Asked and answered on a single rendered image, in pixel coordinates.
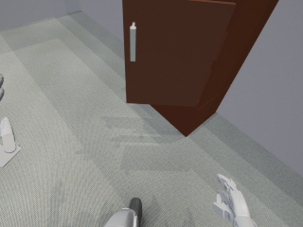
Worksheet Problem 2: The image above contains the robot left thigh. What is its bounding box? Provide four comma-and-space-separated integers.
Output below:
104, 211, 138, 227

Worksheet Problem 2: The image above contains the right robot forearm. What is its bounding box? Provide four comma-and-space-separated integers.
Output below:
232, 216, 258, 227

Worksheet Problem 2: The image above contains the handle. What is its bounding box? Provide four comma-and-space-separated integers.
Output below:
130, 22, 136, 61

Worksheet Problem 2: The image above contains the right robot hand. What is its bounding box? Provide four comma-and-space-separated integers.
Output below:
213, 174, 251, 223

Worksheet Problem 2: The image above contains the cupboard door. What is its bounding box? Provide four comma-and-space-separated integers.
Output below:
122, 0, 236, 107

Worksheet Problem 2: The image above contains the left robot hand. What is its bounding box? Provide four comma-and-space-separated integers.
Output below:
0, 74, 21, 168

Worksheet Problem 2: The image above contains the left robot foot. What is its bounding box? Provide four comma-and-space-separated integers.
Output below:
129, 197, 142, 227

